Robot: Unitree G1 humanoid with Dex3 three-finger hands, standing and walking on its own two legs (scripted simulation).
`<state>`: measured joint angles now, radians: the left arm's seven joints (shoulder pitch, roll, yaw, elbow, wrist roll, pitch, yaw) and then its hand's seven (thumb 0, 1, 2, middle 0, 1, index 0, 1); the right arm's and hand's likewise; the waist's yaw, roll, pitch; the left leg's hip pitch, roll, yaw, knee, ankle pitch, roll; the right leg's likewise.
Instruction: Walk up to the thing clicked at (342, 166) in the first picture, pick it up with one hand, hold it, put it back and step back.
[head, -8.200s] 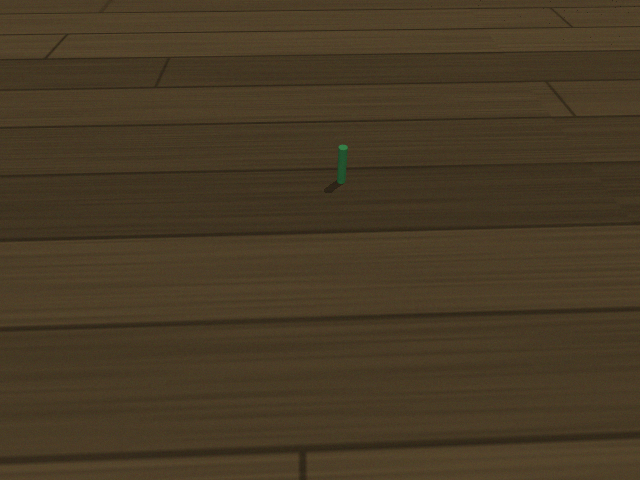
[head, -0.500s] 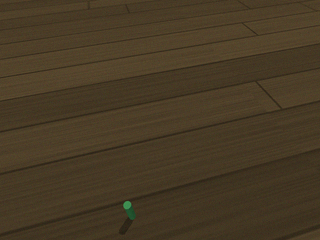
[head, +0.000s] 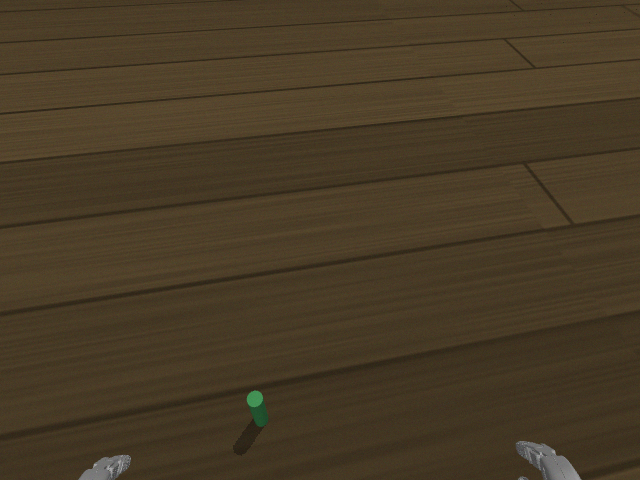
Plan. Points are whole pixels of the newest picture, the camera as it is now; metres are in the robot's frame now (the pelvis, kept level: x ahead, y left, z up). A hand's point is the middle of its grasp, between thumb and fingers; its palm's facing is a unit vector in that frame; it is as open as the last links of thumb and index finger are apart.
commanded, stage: walk up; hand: left
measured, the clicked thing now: (258, 409) +0.38 +0.16 -0.67
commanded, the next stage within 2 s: stand in 0.58 s
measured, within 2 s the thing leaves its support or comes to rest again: neither
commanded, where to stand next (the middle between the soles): +0.02 +0.00 m, yaw +0 degrees
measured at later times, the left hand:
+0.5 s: hand out of the picture +0.03 +0.26 -0.15, palm faces +0.01 -0.94 -0.33, open 7.4 cm
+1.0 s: hand out of the picture +0.08 +0.25 -0.15, palm faces -0.03 -0.94 -0.34, open 7.4 cm
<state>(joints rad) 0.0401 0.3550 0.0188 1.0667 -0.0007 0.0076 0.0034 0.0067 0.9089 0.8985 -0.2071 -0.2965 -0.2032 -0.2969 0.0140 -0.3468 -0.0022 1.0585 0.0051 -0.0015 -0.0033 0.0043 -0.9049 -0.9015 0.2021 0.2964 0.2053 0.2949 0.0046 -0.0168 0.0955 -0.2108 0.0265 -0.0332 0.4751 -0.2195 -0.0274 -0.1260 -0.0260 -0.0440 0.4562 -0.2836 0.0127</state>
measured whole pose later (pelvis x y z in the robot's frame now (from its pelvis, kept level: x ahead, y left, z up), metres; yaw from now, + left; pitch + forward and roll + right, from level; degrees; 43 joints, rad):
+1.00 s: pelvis +0.00 +0.00 +0.01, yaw +0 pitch -2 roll +0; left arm 0.11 0.35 0.01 1.11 0.01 -0.01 -0.01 0.01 0.91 0.90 -0.21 -0.30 -0.20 -0.30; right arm 0.10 -0.36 0.01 1.12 -0.01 -0.01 0.01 0.00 -0.91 -0.90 0.20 0.30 0.20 0.29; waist -0.01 0.00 0.05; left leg -0.15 0.03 -0.03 0.34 -0.15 -0.03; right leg -0.07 -0.03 -0.04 0.33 -0.22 0.02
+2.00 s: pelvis +0.00 +0.00 +0.01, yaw -1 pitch -2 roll +0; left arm 0.13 0.36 0.00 1.11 0.01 -0.01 -0.01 0.01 0.91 0.90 -0.21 -0.30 -0.20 -0.30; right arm 0.11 -0.36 0.01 1.13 -0.01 -0.01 0.00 0.00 -0.91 -0.90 0.20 0.30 0.20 0.29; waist 0.00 0.00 0.06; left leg -0.13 0.03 -0.01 0.33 -0.15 -0.03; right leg -0.07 -0.02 -0.03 0.33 -0.22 0.01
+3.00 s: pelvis +0.00 +0.00 +0.00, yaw -1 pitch +1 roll +0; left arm 0.04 0.33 0.07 1.06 0.01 -0.03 0.00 0.01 0.80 0.79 -0.17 -0.21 -0.16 -0.21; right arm 0.17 -0.33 0.00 0.93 0.04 -0.03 -0.03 0.01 -0.93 -0.91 0.20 0.30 0.20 0.29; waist -0.01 0.00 0.05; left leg -0.26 0.03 -0.02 0.44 -0.19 -0.03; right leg -0.19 -0.02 -0.03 0.44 -0.26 0.01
